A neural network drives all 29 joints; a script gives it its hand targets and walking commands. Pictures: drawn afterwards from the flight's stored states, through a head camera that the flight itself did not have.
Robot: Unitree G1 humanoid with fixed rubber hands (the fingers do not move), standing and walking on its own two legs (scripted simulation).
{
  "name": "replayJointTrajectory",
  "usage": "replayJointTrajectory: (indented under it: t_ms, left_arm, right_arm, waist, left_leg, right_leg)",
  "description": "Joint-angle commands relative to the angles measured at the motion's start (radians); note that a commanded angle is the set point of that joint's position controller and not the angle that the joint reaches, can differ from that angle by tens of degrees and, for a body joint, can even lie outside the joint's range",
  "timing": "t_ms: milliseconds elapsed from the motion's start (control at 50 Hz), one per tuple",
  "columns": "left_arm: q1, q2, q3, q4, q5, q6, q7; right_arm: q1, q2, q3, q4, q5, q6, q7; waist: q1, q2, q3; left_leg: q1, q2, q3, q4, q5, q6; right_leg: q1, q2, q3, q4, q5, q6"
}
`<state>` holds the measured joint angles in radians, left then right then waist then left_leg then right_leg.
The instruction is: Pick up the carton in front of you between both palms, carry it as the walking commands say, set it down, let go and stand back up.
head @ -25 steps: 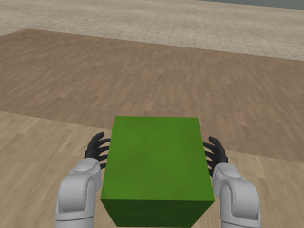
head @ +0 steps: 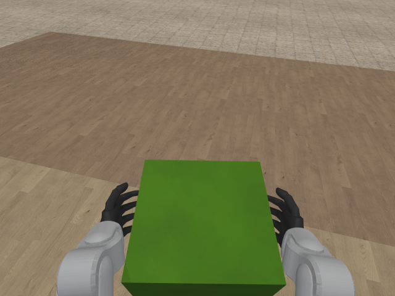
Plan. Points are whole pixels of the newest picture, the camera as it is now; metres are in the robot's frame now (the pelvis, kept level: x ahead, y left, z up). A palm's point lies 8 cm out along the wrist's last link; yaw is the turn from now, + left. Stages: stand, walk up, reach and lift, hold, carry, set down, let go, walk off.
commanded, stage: carry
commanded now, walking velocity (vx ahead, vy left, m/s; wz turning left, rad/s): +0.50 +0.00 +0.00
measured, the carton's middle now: (200, 241) +0.24 +0.01 +0.03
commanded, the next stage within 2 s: none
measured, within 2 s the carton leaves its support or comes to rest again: neither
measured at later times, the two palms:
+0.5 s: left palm (149, 117) +0.56 +0.17 +0.07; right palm (259, 127) +0.53 -0.12 +0.08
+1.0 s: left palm (181, 57) +0.92 +0.12 +0.09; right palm (260, 62) +0.92 -0.18 +0.09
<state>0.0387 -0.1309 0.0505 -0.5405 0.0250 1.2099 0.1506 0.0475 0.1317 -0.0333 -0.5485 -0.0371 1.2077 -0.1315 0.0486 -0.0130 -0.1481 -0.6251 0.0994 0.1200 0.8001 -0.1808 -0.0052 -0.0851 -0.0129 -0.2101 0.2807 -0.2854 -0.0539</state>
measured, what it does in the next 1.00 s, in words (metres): walks ahead: left foot, then right foot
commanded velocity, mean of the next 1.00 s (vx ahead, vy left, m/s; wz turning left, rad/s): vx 0.50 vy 0.00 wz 0.00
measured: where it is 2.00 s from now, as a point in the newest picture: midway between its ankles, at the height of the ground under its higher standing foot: (203, 151)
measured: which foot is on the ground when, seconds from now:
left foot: up 0.00-0.16, down 0.18-0.72, up 0.74-1.00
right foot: down 0.00-0.22, up 0.24-0.68, down 0.70-1.00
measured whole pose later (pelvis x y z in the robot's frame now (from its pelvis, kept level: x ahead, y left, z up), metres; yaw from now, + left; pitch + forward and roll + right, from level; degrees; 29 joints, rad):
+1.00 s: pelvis +0.66 -0.02 +0.00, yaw -1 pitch +4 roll +1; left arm -0.13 -0.13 0.10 -0.41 0.03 1.15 0.14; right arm -0.11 0.13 -0.09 -0.45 -0.05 1.17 -0.14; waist 0.03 0.01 -0.05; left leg -0.66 0.12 0.07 0.93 -0.17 0.02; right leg -0.18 -0.03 -0.23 0.35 -0.24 -0.06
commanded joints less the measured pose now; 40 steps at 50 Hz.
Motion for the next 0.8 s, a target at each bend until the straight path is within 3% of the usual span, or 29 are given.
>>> replayJointTrajectory:
  t_ms: [0,60,100,140,160,180,200,220,240,260,280,300,360,460,600,640,660,680,700,720,740,780]
  left_arm:
    - [-0.406,-0.735,-0.654,-0.097,-0.3,-0.015,-0.146]
    - [-0.391,-0.72,-0.636,-0.078,-0.282,-0.014,-0.145]
    - [-0.393,-0.723,-0.632,-0.082,-0.272,-0.017,-0.144]
    - [-0.385,-0.716,-0.634,-0.092,-0.262,-0.02,-0.142]
    - [-0.385,-0.708,-0.635,-0.099,-0.253,-0.022,-0.14]
    - [-0.386,-0.716,-0.639,-0.107,-0.247,-0.021,-0.139]
    - [-0.383,-0.718,-0.643,-0.114,-0.25,-0.019,-0.139]
    - [-0.393,-0.754,-0.659,-0.105,-0.252,-0.027,-0.142]
    - [-0.388,-0.799,-0.661,-0.095,-0.256,-0.035,-0.151]
    - [-0.39,-0.842,-0.666,-0.088,-0.255,-0.049,-0.161]
    - [-0.396,-0.876,-0.668,-0.073,-0.248,-0.061,-0.169]
    - [-0.383,-0.896,-0.673,-0.063,-0.233,-0.073,-0.173]
    - [-0.342,-0.914,-0.684,-0.051,-0.215,-0.107,-0.17]
    - [-0.315,-0.851,-0.695,-0.087,-0.208,-0.112,-0.149]
    - [-0.342,-0.691,-0.664,-0.144,-0.242,-0.044,-0.114]
    - [-0.35,-0.658,-0.642,-0.144,-0.25,-0.025,-0.107]
    - [-0.345,-0.647,-0.63,-0.137,-0.252,-0.017,-0.104]
    - [-0.344,-0.638,-0.616,-0.127,-0.253,-0.01,-0.102]
    - [-0.34,-0.632,-0.604,-0.124,-0.25,-0.004,-0.099]
    - [-0.371,-0.629,-0.598,-0.111,-0.257,-0.004,-0.099]
    - [-0.356,-0.662,-0.605,-0.11,-0.271,-0.003,-0.104]
    - [-0.434,-0.746,-0.631,-0.133,-0.293,-0.016,-0.119]
  right_arm:
    - [-0.356,0.752,0.593,-0.069,0.198,-0.026,0.078]
    - [-0.373,0.739,0.608,-0.087,0.21,-0.023,0.08]
    - [-0.387,0.743,0.618,-0.096,0.229,-0.025,0.087]
    - [-0.379,0.74,0.619,-0.084,0.241,-0.029,0.094]
    - [-0.368,0.735,0.618,-0.08,0.241,-0.03,0.098]
    - [-0.373,0.723,0.609,-0.079,0.242,-0.03,0.104]
    - [-0.362,0.743,0.616,-0.056,0.252,-0.037,0.111]
    - [-0.367,0.775,0.629,-0.077,0.268,-0.04,0.119]
    - [-0.38,0.823,0.643,-0.076,0.279,-0.049,0.129]
    - [-0.402,0.867,0.658,-0.08,0.283,-0.062,0.138]
    - [-0.42,0.898,0.671,-0.079,0.284,-0.074,0.147]
    - [-0.428,0.912,0.677,-0.083,0.286,-0.085,0.153]
    - [-0.394,0.901,0.688,-0.081,0.285,-0.105,0.169]
    - [-0.336,0.813,0.677,-0.093,0.275,-0.107,0.169]
    - [-0.318,0.661,0.613,-0.125,0.247,-0.047,0.107]
    - [-0.335,0.637,0.603,-0.133,0.244,-0.028,0.092]
    - [-0.351,0.628,0.6,-0.139,0.245,-0.018,0.085]
    - [-0.353,0.617,0.6,-0.144,0.247,-0.009,0.079]
    - [-0.377,0.602,0.602,-0.158,0.256,-0.001,0.075]
    - [-0.395,0.612,0.616,-0.185,0.261,0.008,0.072]
    - [-0.413,0.629,0.623,-0.184,0.278,0.009,0.076]
    - [-0.464,0.723,0.631,-0.156,0.286,-0.004,0.092]
  waist:
    - [-0.024,-0.114,-0.034]
    - [-0.026,-0.149,0.016]
    - [-0.033,-0.156,0.005]
    - [-0.053,-0.134,-0.09]
    - [-0.072,-0.084,-0.159]
    - [-0.083,0.104,-0.258]
    - [-0.077,0.328,-0.291]
    - [-0.074,0.235,-0.256]
    - [-0.075,0.165,-0.252]
    - [-0.068,0.069,-0.229]
    - [-0.064,0.043,-0.221]
    - [-0.06,0.059,-0.218]
    - [-0.06,0.108,-0.186]
    - [-0.067,0.13,-0.089]
    - [-0.069,0.15,0.029]
    - [-0.063,0.161,0.01]
    - [-0.048,0.147,-0.03]
    - [-0.036,0.097,-0.096]
    - [-0.013,-0.008,-0.177]
    - [0.002,-0.297,-0.255]
    - [-0.007,-0.286,-0.222]
    - [-0.025,-0.088,-0.233]
  left_leg:
    - [-0.045,-0.031,0.061,-0.153,0.096,0.007]
    - [0.032,-0.045,0.088,-0.242,0.172,0.036]
    - [0.135,-0.064,0.117,-0.275,0.173,0.056]
    - [0.398,-0.141,0.198,-0.313,0.084,0.054]
    - [0.615,-0.103,0.147,-0.322,0.031,0.05]
    - [0.834,0.18,-0.299,-0.404,-0.264,0.153]
    - [0.925,0.345,-0.686,-0.596,-0.262,0.249]
    - [0.884,0.335,-0.612,-0.59,-0.13,0.249]
    - [0.822,0.304,-0.522,-0.573,-0.008,0.236]
    - [0.738,0.285,-0.417,-0.565,0.045,0.201]
    - [0.666,0.261,-0.337,-0.583,0.036,0.167]
    - [0.622,0.235,-0.266,-0.601,-0.006,0.14]
    - [0.585,0.203,-0.158,-0.655,-0.056,0.134]
    - [0.648,0.17,-0.07,-0.682,0.033,0.141]
    - [0.699,0.157,0.019,-0.612,0.257,0.12]
    - [0.706,0.149,0.053,-0.514,0.419,0.1]
    - [0.677,0.124,0.101,-0.387,0.513,0.079]
    - [0.588,0.081,0.136,-0.203,0.523,0.05]
    - [0.391,0.039,0.12,0.043,0.319,0.02]
    - [0.063,-0.095,0.068,0.379,-0.051,-0.028]
    - [-0.051,-0.107,-0.06,0.525,-0.295,0.0]
    - [-0.071,-0.002,-0.121,0.577,-0.218,0.046]
  right_leg:
    - [0.128,-0.223,0.144,-0.1,0.411,-0.068]
    - [0.115,-0.221,0.104,-0.108,0.443,-0.054]
    - [0.131,-0.219,0.059,-0.036,0.596,-0.037]
    - [0.101,-0.179,-0.03,0.221,0.757,0.001]
    - [-0.024,-0.149,-0.031,0.411,0.621,0.023]
    - [-0.284,-0.091,0.011,0.703,0.345,0.066]
    - [-0.515,0.047,0.081,0.948,-0.134,0.075]
    - [-0.571,-0.019,0.197,1.067,-0.159,0.046]
    - [-0.579,-0.056,0.208,1.095,-0.129,0.028]
    - [-0.564,-0.099,0.22,1.044,-0.073,0.017]
    - [-0.532,-0.123,0.225,0.968,-0.025,0.016]
    - [-0.498,-0.127,0.21,0.906,0.004,0.02]
    - [-0.485,-0.112,0.146,0.72,0.039,0.041]
    - [-0.57,-0.103,0.076,0.443,0.189,0.073]
    - [-0.52,-0.069,0.004,0.255,0.254,0.037]
    - [-0.406,-0.038,-0.033,0.232,0.207,0.017]
    - [-0.27,0.008,-0.077,0.198,0.171,0.014]
    - [-0.064,0.033,-0.082,0.186,0.126,0.013]
    - [0.148,-0.133,0.168,0.129,-0.034,-0.023]
    - [0.373,-0.398,0.658,0.005,-0.147,-0.173]
    - [0.343,-0.414,0.73,-0.063,0.058,-0.197]
    - [0.255,-0.374,0.504,0.01,0.277,-0.154]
